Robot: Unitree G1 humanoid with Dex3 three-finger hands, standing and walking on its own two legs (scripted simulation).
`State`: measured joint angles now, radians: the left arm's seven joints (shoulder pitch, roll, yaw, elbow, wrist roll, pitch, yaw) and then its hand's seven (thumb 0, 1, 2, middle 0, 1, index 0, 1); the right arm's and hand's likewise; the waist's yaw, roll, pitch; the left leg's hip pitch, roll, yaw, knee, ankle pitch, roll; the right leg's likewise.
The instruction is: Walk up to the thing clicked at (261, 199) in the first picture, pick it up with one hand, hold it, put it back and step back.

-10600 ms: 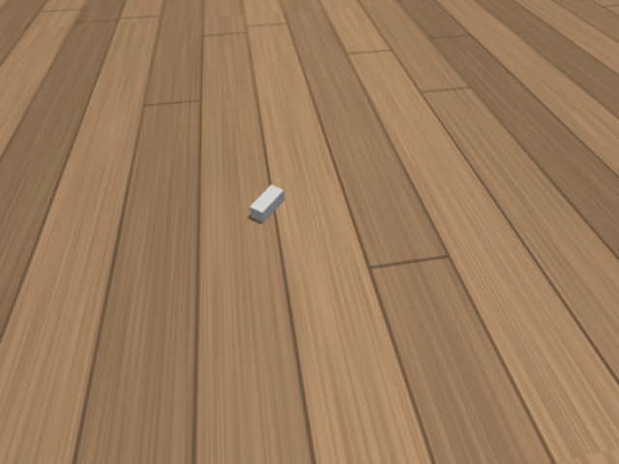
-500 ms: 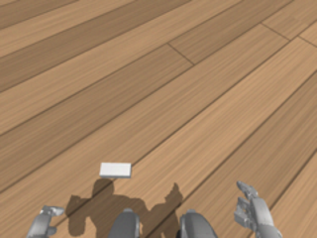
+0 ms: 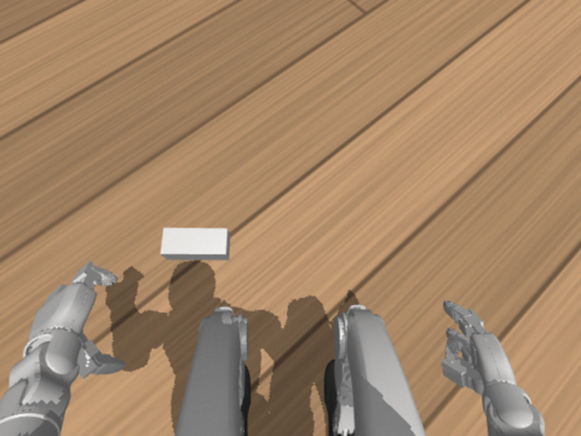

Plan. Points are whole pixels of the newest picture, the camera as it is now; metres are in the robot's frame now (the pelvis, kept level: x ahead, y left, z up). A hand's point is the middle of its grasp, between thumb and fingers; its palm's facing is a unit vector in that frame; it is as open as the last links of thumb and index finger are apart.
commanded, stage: rise first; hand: left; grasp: from above
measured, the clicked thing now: (197, 244) +0.49 +0.24 -0.50
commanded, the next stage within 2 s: none
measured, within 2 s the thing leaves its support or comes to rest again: neither
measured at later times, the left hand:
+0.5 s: hand (135, 279) +0.36 +0.30 -0.28, palm faces -0.49 -0.19 -0.85, open 14.1 cm
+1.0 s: hand (149, 262) +0.40 +0.30 -0.34, palm faces -0.49 -0.02 -0.87, open 14.1 cm
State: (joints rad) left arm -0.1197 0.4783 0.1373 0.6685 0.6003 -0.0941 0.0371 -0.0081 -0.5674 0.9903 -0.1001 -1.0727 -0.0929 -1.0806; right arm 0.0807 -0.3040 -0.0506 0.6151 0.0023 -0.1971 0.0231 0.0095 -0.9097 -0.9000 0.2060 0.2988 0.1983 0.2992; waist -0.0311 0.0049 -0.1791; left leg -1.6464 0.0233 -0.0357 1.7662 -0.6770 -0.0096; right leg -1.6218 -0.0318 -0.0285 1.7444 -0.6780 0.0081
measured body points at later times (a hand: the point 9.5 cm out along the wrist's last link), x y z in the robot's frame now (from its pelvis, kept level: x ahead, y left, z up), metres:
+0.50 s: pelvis -0.05 +0.01 -0.14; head +0.17 +0.04 +0.25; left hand +0.38 +0.31 -0.23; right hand +0.04 -0.28 -0.26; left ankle +0.05 +0.12 -0.50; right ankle +0.05 -0.13 -0.50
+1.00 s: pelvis -0.04 +0.01 -0.18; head +0.20 +0.06 +0.20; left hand +0.43 +0.30 -0.29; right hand +0.03 -0.27 -0.30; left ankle +0.05 +0.12 -0.50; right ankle +0.05 -0.13 -0.50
